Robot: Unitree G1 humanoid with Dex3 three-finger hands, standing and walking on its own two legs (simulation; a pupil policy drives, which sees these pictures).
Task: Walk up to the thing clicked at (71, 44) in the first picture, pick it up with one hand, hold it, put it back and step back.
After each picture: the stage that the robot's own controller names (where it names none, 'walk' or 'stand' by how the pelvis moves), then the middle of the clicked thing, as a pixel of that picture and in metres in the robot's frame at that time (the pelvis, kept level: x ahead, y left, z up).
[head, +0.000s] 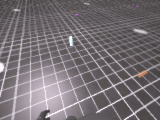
stand; (71, 41) +1.76 +0.50 -0.65
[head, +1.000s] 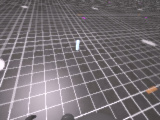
walk; (77, 45) +1.66 +0.23 -0.63
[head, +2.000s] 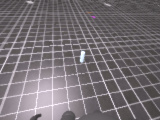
walk; (82, 57) +1.14 +0.10 -0.64
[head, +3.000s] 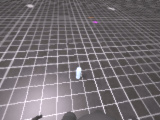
walk; (78, 73) +0.78 +0.13 -0.65
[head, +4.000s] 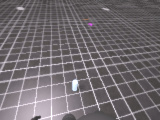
walk; (74, 85) +0.56 +0.13 -0.65
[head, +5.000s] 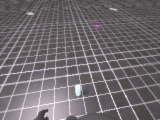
stand; (77, 90) +0.50 +0.14 -0.64
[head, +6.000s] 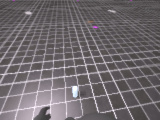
stand; (75, 91) +0.48 +0.16 -0.65
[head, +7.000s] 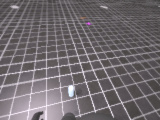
stand; (71, 91) +0.45 +0.18 -0.65
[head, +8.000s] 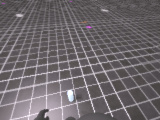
stand; (70, 96) +0.42 +0.22 -0.66
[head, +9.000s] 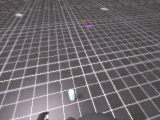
stand; (71, 95) +0.42 +0.21 -0.66
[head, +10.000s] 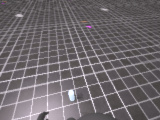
stand; (71, 95) +0.42 +0.21 -0.66
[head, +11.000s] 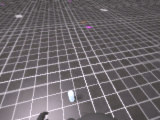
stand; (71, 96) +0.41 +0.21 -0.66
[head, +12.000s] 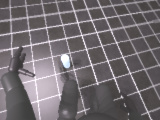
go down; (66, 62) +0.48 +0.22 -0.37
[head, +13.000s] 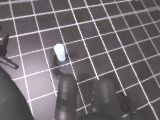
go down; (60, 53) +0.49 +0.25 -0.27
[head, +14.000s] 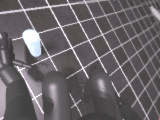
close in; (34, 45) +0.48 +0.30 -0.17
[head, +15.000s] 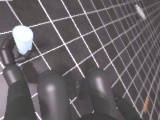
close; (24, 43) +0.47 +0.30 -0.16
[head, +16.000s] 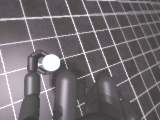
lift; (51, 63) +0.34 +0.26 -0.09
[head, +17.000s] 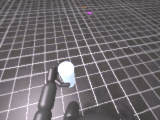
lift; (68, 77) +0.30 +0.15 +0.06
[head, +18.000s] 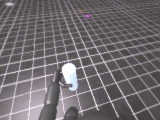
hold; (71, 79) +0.31 +0.13 +0.02
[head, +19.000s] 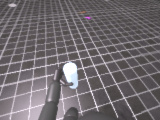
hold; (72, 77) +0.32 +0.13 +0.02
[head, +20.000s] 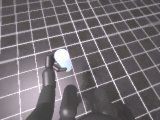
crouch; (65, 62) +0.41 +0.17 -0.04
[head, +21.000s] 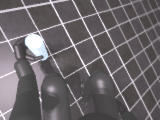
lower; (39, 50) +0.45 +0.25 -0.15
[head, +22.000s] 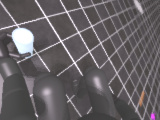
lower; (25, 46) +0.45 +0.27 -0.17
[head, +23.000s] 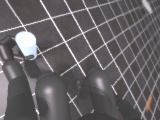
lower; (29, 49) +0.44 +0.27 -0.16
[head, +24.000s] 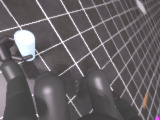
lower; (27, 49) +0.44 +0.27 -0.16
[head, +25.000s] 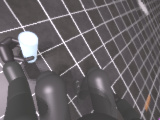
rest; (29, 50) +0.44 +0.27 -0.16
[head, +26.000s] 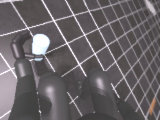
open; (39, 50) +0.45 +0.24 -0.17
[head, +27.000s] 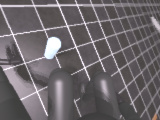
stand; (51, 50) +0.44 +0.23 -0.19
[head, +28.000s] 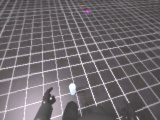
stand; (72, 89) +0.40 +0.15 -0.54
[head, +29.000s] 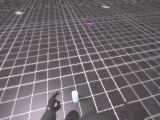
stand; (75, 96) +0.40 +0.15 -0.60
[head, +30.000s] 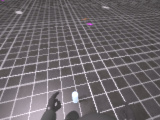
stand; (75, 97) +0.39 +0.14 -0.60
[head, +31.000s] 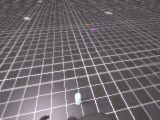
stand; (77, 99) +0.41 +0.13 -0.65
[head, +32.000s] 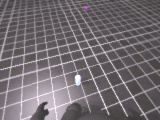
walk; (77, 80) +0.50 +0.13 -0.63
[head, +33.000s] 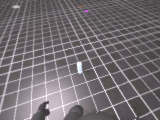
walk; (79, 68) +0.78 +0.20 -0.64
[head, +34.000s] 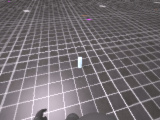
stand; (79, 62) +1.04 +0.19 -0.64
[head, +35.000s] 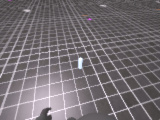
stand; (80, 63) +1.02 +0.17 -0.66
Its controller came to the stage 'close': yes
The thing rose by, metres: 0.68
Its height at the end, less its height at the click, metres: +0.00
